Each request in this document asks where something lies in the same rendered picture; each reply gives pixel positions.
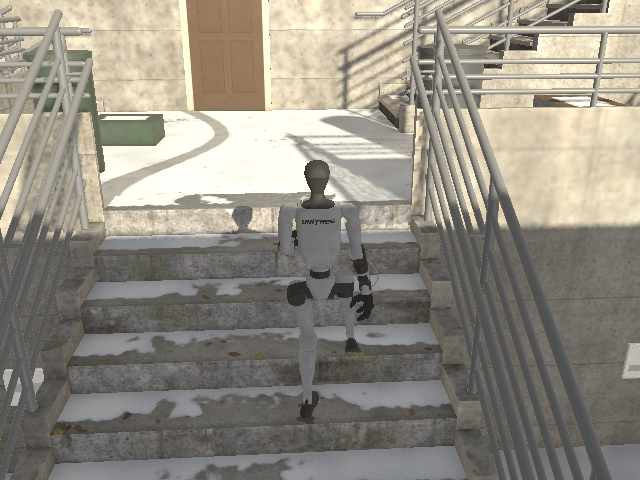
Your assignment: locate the right robot hand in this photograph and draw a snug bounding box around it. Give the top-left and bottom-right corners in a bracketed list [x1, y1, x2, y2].
[350, 292, 374, 321]

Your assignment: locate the left robot shin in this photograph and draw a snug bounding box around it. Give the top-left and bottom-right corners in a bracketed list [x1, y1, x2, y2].
[298, 333, 316, 404]

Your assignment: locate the right robot upper arm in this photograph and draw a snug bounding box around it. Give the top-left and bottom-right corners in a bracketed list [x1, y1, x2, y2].
[339, 202, 363, 260]

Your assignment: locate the right robot forearm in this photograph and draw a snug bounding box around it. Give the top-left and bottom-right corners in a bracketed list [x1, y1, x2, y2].
[353, 244, 372, 295]

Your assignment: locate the left robot foot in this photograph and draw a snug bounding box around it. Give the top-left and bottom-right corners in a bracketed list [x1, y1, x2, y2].
[300, 391, 319, 418]

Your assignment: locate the left robot forearm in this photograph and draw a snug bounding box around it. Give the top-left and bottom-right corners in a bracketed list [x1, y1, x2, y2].
[278, 237, 295, 256]

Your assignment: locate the left robot upper arm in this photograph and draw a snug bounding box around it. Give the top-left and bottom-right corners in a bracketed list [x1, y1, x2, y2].
[278, 203, 297, 255]

